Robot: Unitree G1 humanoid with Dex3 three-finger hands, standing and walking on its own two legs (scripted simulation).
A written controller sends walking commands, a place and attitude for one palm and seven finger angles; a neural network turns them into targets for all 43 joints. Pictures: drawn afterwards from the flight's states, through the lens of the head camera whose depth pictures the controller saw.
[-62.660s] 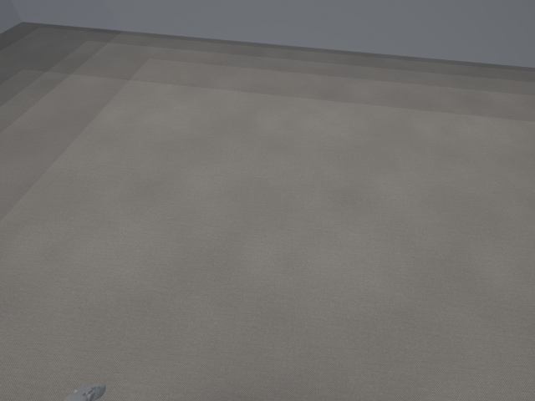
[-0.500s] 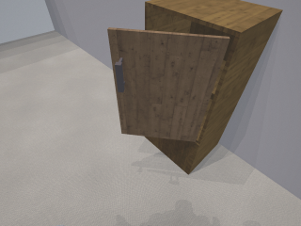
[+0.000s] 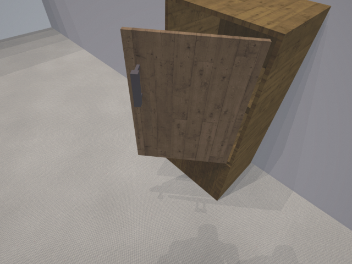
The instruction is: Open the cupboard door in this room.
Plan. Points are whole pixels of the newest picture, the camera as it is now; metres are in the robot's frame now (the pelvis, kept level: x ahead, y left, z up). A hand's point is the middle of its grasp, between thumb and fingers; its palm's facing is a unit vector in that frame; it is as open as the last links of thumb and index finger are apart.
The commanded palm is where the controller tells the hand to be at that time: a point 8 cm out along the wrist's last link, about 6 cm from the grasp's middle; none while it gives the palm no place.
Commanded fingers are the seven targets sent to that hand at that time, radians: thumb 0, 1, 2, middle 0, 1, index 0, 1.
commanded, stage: shuffle to correct the standing spot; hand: left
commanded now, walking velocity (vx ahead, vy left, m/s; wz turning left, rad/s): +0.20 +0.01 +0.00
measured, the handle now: (137, 85) +0.63 +0.17 +0.06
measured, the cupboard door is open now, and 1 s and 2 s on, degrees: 39 39 39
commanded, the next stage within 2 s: come to a stop and stand still in 0.20 s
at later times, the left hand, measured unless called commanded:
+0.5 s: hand out of the picture +0.09 +0.18 -0.18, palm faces +0.03 -0.99 -0.16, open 7.3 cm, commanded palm none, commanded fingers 0.00 0.90 0.90 -0.20 -0.30 -0.20 -0.30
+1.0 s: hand out of the picture +0.09 +0.18 -0.16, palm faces -0.02 -0.97 -0.22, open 7.3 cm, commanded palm none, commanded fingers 0.00 0.90 0.90 -0.20 -0.30 -0.20 -0.30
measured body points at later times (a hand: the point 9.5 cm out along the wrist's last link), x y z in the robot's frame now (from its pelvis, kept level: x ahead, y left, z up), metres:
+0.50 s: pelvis +0.08 +0.01 +0.00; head +0.08 +0.03 +0.45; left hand +0.09 +0.23 -0.16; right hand +0.06 -0.20 -0.16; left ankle +0.12 +0.11 -0.73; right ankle +0.06 -0.12 -0.73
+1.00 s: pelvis +0.04 +0.00 +0.00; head +0.05 -0.01 +0.45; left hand +0.09 +0.24 -0.15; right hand +0.07 -0.23 -0.16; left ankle +0.11 +0.11 -0.71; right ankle +0.04 -0.12 -0.73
